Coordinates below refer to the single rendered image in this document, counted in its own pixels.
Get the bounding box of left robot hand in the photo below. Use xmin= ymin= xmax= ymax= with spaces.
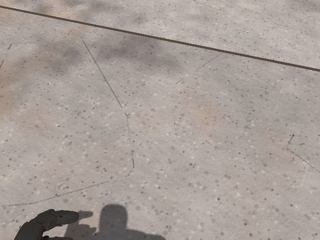
xmin=14 ymin=209 xmax=79 ymax=240

